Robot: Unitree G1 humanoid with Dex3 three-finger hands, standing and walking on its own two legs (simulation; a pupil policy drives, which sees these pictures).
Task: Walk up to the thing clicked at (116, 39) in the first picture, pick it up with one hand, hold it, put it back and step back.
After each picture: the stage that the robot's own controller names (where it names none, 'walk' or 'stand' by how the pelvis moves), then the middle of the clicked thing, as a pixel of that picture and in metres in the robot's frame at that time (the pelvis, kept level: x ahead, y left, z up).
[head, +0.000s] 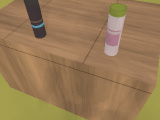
stand; (114, 32) +0.62 -0.12 +0.05
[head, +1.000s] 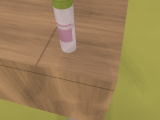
rise first; (65, 26) +0.56 +0.11 +0.08
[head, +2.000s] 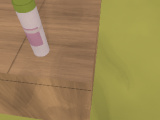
walk; (33, 29) +0.53 +0.22 +0.08
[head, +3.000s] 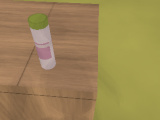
stand; (43, 44) +0.53 +0.19 +0.06
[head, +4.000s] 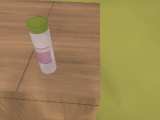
stand; (43, 48) +0.50 +0.18 +0.06
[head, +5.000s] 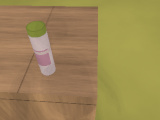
stand; (42, 51) +0.51 +0.20 +0.04
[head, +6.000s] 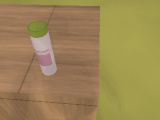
stand; (44, 51) +0.51 +0.19 +0.04
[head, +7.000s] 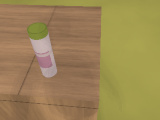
stand; (44, 53) +0.50 +0.19 +0.04
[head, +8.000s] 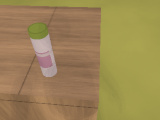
stand; (44, 52) +0.50 +0.19 +0.04
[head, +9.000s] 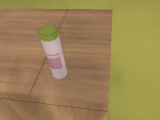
rise first; (54, 54) +0.49 +0.17 +0.05
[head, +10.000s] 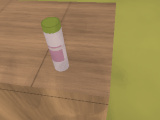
go down; (56, 47) +0.52 +0.17 +0.05
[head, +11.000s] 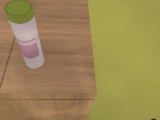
go down; (28, 39) +0.49 +0.16 +0.08
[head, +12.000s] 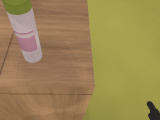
close in; (26, 32) +0.51 +0.16 +0.09
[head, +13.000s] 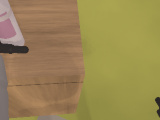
close; (0, 16) +0.52 +0.18 +0.13
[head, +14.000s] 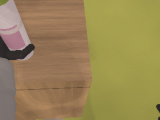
lift; (10, 27) +0.49 +0.17 +0.12
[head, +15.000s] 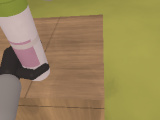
lift; (26, 43) +0.33 +0.15 +0.27
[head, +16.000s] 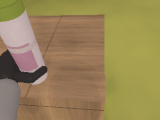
hold; (23, 46) +0.33 +0.17 +0.26
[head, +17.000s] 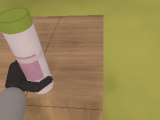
hold; (31, 57) +0.33 +0.15 +0.22
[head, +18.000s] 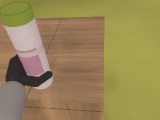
crouch; (31, 52) +0.34 +0.15 +0.23
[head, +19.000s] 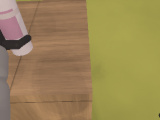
crouch; (8, 16) +0.48 +0.19 +0.23
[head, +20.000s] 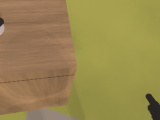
lower; out of the picture +0.56 +0.19 +0.14
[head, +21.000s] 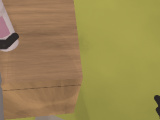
lower; out of the picture +0.52 +0.19 +0.13
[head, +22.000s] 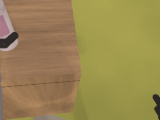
lower; out of the picture +0.53 +0.18 +0.13
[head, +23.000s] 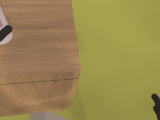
lower; out of the picture +0.54 +0.19 +0.13
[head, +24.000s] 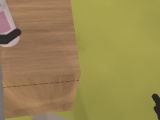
loosen; out of the picture +0.54 +0.17 +0.13
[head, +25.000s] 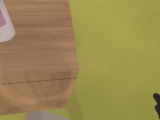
rise; out of the picture +0.54 +0.17 +0.13
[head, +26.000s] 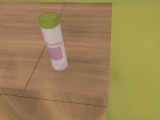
sink last; (55, 44) +0.51 +0.16 +0.08
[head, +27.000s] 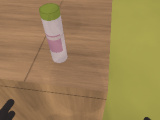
stand; (55, 36) +0.53 +0.16 +0.08
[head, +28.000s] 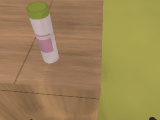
stand; (45, 36) +0.53 +0.17 +0.10
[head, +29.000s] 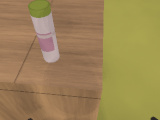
stand; (46, 35) +0.53 +0.17 +0.10
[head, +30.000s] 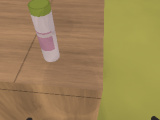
stand; (46, 34) +0.53 +0.17 +0.11
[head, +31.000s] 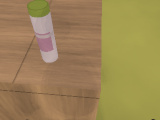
stand; (45, 35) +0.53 +0.16 +0.11
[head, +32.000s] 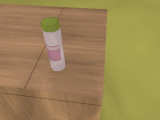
stand; (54, 46) +0.54 +0.15 +0.05
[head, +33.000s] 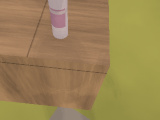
walk; (58, 11) +0.62 +0.10 +0.06
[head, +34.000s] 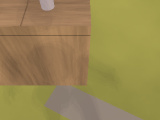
walk; out of the picture +0.81 +0.22 +0.08
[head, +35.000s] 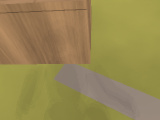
walk; out of the picture +1.13 +0.24 +0.07
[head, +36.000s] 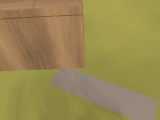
stand; out of the picture +1.17 +0.26 +0.06
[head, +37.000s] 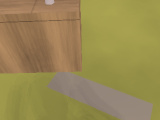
stand; out of the picture +1.18 +0.27 +0.04
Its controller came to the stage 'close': yes
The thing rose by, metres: 0.21
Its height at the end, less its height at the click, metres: +0.00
